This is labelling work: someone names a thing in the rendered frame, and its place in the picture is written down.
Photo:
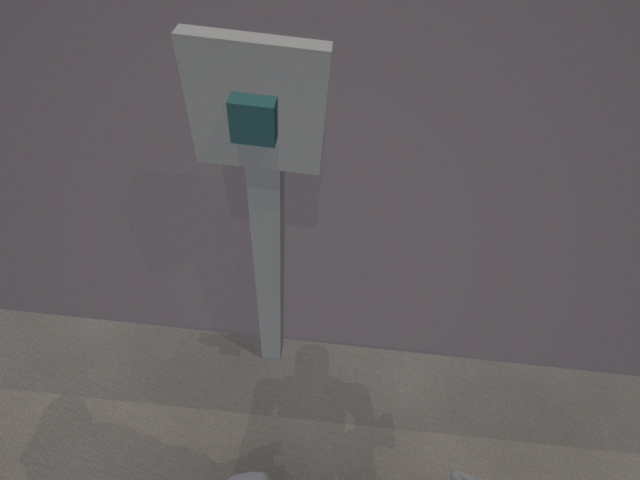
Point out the button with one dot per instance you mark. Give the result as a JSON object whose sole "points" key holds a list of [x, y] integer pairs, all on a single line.
{"points": [[252, 119]]}

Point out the panel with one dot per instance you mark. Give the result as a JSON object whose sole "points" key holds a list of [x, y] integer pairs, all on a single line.
{"points": [[212, 62]]}

